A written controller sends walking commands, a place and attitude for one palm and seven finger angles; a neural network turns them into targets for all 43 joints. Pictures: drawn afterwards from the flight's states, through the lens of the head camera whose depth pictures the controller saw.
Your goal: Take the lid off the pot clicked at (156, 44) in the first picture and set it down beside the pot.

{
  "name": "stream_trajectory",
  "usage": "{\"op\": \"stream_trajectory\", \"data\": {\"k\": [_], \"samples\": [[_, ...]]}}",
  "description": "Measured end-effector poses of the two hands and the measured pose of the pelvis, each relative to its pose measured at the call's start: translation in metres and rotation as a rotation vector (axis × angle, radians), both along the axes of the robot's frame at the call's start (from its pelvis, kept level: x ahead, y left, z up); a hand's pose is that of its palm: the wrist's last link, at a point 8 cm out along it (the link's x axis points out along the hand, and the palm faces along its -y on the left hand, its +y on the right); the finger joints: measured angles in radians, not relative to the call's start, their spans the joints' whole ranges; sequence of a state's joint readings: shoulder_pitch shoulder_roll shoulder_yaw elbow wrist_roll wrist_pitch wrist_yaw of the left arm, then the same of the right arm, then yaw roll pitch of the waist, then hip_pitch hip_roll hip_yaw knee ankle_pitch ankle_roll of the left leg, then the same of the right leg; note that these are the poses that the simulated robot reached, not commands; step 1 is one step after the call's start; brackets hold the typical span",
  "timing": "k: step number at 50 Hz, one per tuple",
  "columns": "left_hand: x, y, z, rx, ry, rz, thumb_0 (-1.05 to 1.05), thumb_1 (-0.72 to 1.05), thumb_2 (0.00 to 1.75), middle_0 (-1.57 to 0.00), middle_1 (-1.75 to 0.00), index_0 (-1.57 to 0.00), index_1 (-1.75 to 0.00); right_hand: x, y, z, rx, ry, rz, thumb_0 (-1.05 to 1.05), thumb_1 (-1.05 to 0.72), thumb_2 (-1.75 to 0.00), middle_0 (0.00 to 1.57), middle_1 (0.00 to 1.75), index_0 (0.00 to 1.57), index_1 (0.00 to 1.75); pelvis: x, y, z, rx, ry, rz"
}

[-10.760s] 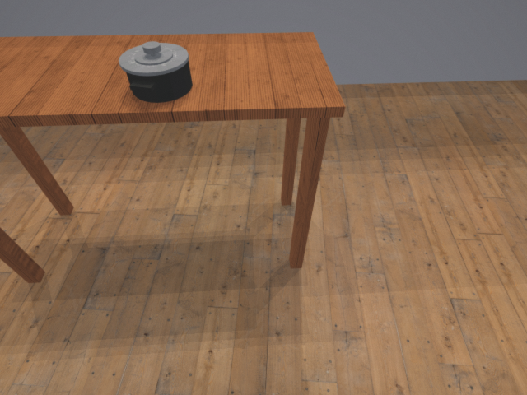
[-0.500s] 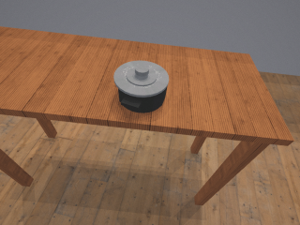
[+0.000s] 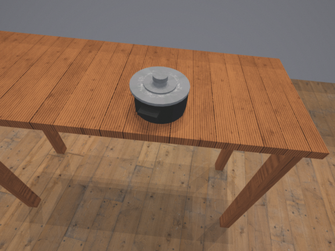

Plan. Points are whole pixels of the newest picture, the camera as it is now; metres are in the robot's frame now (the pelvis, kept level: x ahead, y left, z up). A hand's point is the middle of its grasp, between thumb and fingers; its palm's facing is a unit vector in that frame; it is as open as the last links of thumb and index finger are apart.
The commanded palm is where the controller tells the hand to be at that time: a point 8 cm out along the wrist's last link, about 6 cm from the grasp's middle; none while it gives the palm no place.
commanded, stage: lift the closed hand beside the body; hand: left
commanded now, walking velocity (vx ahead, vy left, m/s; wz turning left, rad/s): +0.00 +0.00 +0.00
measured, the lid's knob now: (160, 76) +0.50 +0.06 +0.16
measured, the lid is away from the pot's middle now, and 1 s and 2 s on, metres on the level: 0.00 0.00 0.00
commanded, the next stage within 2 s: raise the hand higher, near the body in 0.60 s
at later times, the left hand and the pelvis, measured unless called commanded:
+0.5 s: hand (72, 249) +0.12 +0.19 +0.03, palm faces +0.34 -0.88 -0.32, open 3.4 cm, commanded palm +0.08 +0.22 +0.07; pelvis +0.00 -0.04 +0.00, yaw +3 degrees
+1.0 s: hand (76, 211) +0.16 +0.17 +0.13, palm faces +0.33 -0.80 -0.51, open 3.1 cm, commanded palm +0.10 +0.20 +0.16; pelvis +0.02 -0.08 +0.00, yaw +1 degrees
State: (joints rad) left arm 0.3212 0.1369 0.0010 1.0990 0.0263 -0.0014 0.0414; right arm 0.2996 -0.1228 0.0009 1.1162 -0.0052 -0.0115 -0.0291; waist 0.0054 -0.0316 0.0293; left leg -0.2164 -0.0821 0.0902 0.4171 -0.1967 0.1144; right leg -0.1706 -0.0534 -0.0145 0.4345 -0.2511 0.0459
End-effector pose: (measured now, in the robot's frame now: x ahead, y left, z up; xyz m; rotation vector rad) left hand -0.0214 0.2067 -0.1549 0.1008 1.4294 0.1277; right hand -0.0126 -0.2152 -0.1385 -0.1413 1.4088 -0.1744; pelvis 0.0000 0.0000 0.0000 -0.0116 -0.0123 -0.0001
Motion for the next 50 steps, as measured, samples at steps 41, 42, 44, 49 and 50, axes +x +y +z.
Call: {"op": "stream_trajectory", "data": {"k": [41, 42, 44, 49, 50], "samples": [[0.135, 0.002, 0.286, 0.542, -1.238, -0.126, 0.01, 0.9, 0.89, -1.28, -1.48, -1.28, -1.48, 0.205, -0.052, 0.055, 0.06, -0.735, 0.2, 0.02, -0.9, -0.89, 0.2, 0.3, 0.21, 0.3, 0.018, -0.071, 0.001, 0.01, -0.04, 0.025], [0.137, 0.002, 0.287, 0.548, -1.238, -0.135, 0.01, 0.9, 0.89, -1.29, -1.48, -1.29, -1.49, 0.203, -0.056, 0.054, 0.052, -0.728, 0.188, 0.02, -0.9, -0.89, 0.2, 0.3, 0.21, 0.3, 0.019, -0.072, 0.001, 0.011, -0.04, 0.022], [0.14, 0.003, 0.29, 0.56, -1.234, -0.15, 0.01, 0.9, 0.89, -1.29, -1.49, -1.29, -1.49, 0.202, -0.065, 0.053, 0.036, -0.72, 0.168, 0.02, -0.9, -0.89, 0.2, 0.3, 0.21, 0.3, 0.02, -0.074, 0.002, 0.012, -0.037, 0.017], [0.144, 0.0, 0.305, 0.59, -1.275, -0.184, 0.02, 0.9, 0.89, -1.3, -1.49, -1.3, -1.5, 0.209, -0.082, 0.06, -0.008, -0.75, 0.149, 0.02, -0.9, -0.89, 0.2, 0.3, 0.2, 0.3, 0.023, -0.075, 0.002, 0.012, -0.034, 0.011], [0.145, -0.002, 0.309, 0.593, -1.29, -0.189, 0.02, 0.9, 0.89, -1.3, -1.5, -1.3, -1.5, 0.212, -0.084, 0.061, -0.014, -0.76, 0.147, 0.02, -0.9, -0.89, 0.2, 0.29, 0.2, 0.3, 0.024, -0.075, 0.002, 0.012, -0.034, 0.011]]}}
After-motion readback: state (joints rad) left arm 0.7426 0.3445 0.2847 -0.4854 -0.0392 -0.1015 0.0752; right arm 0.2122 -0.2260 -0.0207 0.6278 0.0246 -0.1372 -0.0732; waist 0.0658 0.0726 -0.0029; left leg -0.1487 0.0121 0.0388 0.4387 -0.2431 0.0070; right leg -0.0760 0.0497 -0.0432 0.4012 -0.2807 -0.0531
